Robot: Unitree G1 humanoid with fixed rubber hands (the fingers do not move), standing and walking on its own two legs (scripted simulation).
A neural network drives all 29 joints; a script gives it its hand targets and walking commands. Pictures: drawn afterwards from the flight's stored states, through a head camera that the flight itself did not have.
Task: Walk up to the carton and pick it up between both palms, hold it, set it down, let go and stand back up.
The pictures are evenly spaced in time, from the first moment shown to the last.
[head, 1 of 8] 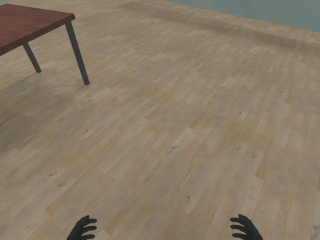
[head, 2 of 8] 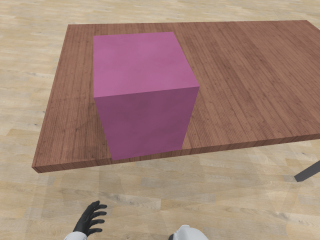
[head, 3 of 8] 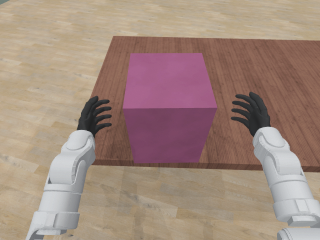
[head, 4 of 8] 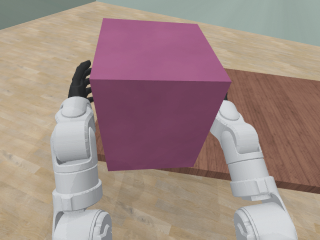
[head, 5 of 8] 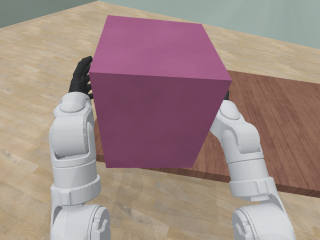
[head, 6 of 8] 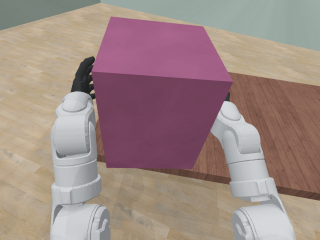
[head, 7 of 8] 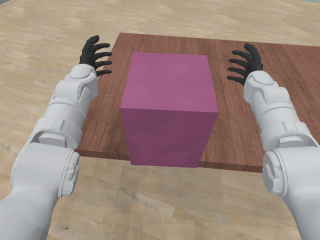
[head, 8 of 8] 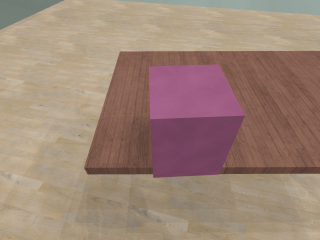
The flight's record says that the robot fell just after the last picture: no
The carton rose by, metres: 0.18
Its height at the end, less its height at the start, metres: +0.00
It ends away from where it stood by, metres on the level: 0.03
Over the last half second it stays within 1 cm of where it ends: yes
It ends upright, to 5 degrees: yes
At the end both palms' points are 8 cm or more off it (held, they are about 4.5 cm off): yes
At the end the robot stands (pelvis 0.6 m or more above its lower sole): yes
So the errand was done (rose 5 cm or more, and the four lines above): yes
